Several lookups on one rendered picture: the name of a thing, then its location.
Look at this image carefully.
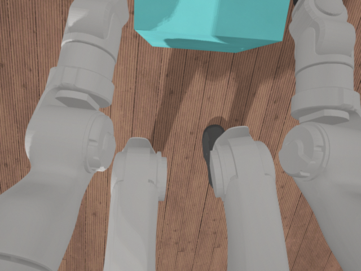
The robot left upper arm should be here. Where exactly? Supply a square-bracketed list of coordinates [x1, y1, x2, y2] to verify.
[0, 104, 116, 271]

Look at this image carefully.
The robot right upper arm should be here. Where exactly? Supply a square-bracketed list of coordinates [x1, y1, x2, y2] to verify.
[279, 122, 361, 271]

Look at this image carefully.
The right robot forearm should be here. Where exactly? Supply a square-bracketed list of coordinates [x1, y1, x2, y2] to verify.
[289, 0, 361, 131]

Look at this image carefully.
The robot right thigh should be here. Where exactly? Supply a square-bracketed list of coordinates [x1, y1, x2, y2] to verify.
[210, 136, 289, 271]

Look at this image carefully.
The carton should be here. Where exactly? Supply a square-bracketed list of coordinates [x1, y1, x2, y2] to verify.
[134, 0, 290, 53]

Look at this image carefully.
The left robot forearm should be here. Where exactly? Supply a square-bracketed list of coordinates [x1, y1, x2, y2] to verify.
[25, 0, 129, 156]

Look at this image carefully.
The left robot shin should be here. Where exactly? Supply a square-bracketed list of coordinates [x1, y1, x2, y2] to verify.
[111, 137, 155, 193]

